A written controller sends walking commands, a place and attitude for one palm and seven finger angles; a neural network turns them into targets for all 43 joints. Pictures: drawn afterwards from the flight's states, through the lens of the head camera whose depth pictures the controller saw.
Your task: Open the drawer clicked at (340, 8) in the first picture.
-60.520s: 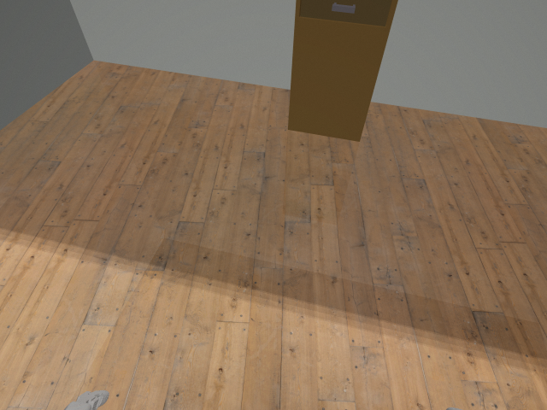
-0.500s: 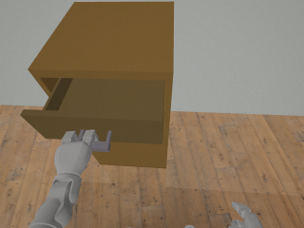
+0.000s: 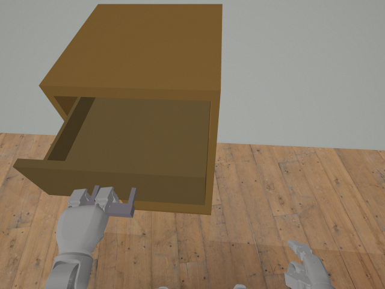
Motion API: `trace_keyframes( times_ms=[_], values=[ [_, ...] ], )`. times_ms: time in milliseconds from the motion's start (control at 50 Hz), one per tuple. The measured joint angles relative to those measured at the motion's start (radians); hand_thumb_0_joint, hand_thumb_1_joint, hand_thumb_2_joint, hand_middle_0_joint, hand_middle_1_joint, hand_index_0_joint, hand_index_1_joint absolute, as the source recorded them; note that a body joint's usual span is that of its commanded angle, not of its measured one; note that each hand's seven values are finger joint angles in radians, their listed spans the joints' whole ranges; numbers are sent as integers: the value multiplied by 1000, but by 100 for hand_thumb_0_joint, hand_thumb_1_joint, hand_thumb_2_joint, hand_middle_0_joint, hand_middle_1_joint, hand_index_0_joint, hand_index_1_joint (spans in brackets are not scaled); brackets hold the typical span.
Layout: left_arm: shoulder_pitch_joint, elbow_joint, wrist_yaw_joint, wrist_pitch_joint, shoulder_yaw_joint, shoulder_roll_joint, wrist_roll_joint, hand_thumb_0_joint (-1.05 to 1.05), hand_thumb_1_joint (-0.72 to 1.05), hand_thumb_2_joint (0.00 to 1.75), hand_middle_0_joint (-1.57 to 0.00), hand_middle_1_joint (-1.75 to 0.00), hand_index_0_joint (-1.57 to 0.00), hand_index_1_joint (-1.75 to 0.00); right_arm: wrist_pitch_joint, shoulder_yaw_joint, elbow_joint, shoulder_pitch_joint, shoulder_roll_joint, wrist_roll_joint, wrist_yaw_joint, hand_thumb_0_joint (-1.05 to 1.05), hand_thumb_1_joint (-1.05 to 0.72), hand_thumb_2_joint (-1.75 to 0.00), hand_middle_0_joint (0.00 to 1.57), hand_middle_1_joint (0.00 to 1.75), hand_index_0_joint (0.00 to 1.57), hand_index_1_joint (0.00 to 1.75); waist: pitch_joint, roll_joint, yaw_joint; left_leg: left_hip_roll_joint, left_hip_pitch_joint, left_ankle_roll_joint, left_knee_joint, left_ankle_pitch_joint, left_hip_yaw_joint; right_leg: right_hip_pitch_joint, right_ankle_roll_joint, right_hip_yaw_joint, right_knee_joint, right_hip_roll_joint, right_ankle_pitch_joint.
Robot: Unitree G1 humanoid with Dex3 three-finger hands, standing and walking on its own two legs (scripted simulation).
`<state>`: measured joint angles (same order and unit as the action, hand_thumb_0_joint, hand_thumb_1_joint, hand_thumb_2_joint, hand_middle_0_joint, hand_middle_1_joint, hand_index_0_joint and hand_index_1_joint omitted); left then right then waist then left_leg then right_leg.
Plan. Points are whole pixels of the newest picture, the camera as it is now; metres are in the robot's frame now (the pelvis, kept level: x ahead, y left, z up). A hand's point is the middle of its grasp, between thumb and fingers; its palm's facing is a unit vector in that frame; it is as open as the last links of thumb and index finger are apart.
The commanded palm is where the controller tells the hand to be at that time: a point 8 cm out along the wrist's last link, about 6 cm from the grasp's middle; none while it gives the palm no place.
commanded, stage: pull the drawer open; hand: left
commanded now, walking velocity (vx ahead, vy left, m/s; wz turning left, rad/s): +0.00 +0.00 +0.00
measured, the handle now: (112, 200) +0.29 +0.20 +0.00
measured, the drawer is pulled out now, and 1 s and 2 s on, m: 0.21 0.30 0.30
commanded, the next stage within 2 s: open the thumb to release the handle in 1.14 s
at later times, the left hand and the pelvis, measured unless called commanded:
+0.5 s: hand (87, 260) +0.18 +0.23 -0.02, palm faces -0.05 -0.10 -0.99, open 5.7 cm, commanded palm +0.15 +0.22 +0.03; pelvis +0.00 +0.00 -0.01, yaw +0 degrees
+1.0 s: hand (79, 283) +0.14 +0.23 -0.02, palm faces -0.10 -0.10 -0.99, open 5.7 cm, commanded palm +0.09 +0.22 +0.03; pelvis +0.00 -0.01 -0.03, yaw -1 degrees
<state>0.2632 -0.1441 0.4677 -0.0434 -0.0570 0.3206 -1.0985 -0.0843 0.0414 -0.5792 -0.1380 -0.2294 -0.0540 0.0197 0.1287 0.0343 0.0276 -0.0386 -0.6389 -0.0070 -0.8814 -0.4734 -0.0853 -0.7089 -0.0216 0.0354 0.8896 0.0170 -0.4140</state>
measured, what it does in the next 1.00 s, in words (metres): stands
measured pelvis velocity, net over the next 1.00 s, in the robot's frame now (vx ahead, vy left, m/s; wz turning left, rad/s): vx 0.00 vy -0.01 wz -0.01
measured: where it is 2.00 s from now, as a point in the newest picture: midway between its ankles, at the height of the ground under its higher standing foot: outside the picture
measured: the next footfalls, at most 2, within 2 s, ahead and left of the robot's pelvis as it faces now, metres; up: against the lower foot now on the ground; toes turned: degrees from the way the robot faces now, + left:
none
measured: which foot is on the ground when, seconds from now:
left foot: down 0.00-1.00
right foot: down 0.00-1.00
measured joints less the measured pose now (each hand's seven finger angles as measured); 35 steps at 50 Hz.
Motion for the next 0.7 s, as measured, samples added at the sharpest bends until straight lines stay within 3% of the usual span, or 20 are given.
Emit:
trace_keyframes(
  times_ms=[700],
  values=[
    [379,287,39,-63,47,31,36,1,74,79,-33,-132,-37,-133,3,-17,80,-16,-9,-28,48,2,-90,-90,20,30,20,30,24,-6,26,-5,-102,5,-131,-65,-9,-117,-7,-15,146,-1,-67]
  ],
)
